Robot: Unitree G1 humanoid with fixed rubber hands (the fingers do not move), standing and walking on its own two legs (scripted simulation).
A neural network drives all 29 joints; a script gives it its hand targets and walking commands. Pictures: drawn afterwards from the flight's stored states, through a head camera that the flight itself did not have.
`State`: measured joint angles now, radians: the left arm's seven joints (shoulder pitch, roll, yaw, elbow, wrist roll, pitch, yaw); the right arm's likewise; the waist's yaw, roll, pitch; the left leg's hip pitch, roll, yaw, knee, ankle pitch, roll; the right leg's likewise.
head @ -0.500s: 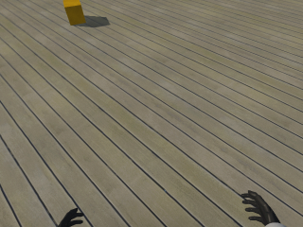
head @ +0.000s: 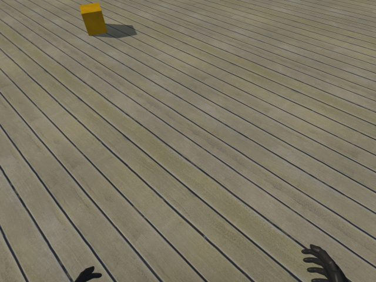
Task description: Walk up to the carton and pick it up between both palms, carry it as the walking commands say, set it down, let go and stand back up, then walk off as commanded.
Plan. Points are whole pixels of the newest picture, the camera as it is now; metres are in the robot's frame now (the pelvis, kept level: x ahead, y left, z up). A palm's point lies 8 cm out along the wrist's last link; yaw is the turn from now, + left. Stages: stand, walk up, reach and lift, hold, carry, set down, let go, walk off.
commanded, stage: stand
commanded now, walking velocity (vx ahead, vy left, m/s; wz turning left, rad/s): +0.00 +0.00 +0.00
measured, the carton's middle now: (93, 19) +2.93 +1.21 -0.63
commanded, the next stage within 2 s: walk up in 0.20 s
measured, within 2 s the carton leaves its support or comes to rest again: neither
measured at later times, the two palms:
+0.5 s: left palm out of the picture +0.07 +0.28 -0.10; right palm out of the picture +0.13 -0.27 -0.09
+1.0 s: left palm (45, 235) +0.24 +0.38 -0.10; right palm (272, 252) +0.20 -0.16 -0.07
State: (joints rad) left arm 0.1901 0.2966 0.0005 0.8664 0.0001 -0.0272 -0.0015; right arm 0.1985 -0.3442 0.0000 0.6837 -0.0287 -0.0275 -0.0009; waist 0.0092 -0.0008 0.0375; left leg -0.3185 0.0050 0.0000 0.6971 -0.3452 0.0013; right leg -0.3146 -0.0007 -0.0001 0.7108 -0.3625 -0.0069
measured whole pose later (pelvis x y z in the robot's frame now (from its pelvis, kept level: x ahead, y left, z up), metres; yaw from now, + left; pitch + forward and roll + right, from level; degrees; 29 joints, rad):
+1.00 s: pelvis +0.15 +0.11 +0.03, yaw +10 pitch +3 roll -1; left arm 0.16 0.30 0.02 0.80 0.00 -0.01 -0.06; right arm 0.38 -0.27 -0.01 0.80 -0.02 -0.03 0.02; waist -0.08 -0.04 0.04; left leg -0.17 0.03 -0.01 0.36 -0.26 -0.01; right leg -0.52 -0.08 -0.02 0.77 -0.37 0.03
